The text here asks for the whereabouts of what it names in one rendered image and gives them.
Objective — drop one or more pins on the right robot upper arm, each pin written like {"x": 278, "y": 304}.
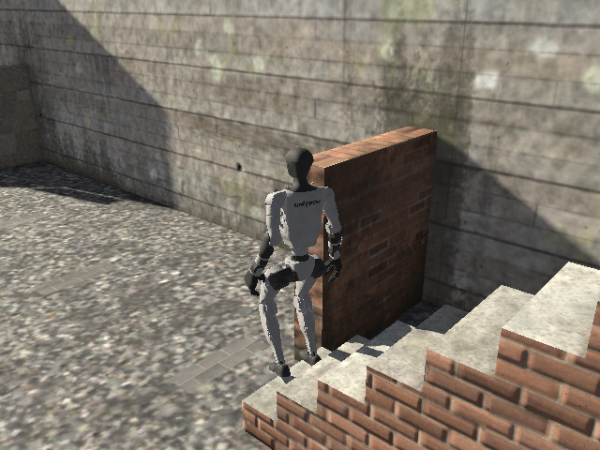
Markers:
{"x": 330, "y": 210}

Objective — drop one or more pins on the robot right hand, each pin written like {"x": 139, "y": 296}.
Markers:
{"x": 330, "y": 264}

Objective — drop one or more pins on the robot left hand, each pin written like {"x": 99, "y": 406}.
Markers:
{"x": 252, "y": 281}

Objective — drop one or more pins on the robot left thigh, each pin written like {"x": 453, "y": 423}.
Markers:
{"x": 276, "y": 278}

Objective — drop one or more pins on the left robot shin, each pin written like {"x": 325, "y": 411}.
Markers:
{"x": 272, "y": 332}

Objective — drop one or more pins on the left robot upper arm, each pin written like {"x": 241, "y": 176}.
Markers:
{"x": 273, "y": 202}

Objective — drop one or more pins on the robot right forearm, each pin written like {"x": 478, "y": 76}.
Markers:
{"x": 334, "y": 244}

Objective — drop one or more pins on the robot left forearm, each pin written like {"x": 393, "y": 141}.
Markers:
{"x": 263, "y": 256}

